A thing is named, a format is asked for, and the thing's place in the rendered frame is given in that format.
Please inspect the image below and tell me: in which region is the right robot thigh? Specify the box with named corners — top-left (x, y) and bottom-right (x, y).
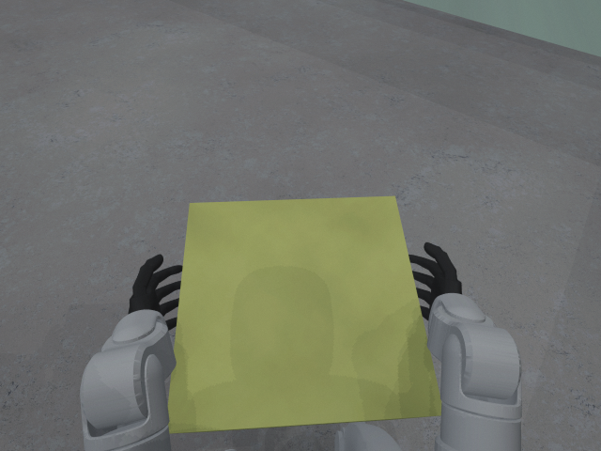
top-left (334, 424), bottom-right (402, 451)

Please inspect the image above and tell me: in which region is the carton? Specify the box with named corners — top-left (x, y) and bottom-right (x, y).
top-left (168, 196), bottom-right (441, 434)

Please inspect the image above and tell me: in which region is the left robot forearm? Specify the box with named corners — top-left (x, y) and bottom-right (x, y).
top-left (80, 309), bottom-right (177, 451)

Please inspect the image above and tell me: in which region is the robot left hand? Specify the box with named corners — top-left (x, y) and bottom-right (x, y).
top-left (128, 254), bottom-right (183, 331)

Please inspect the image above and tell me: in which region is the right robot forearm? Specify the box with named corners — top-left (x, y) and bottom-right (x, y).
top-left (427, 293), bottom-right (522, 451)

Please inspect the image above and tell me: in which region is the robot right hand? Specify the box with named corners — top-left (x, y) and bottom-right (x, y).
top-left (408, 242), bottom-right (462, 320)

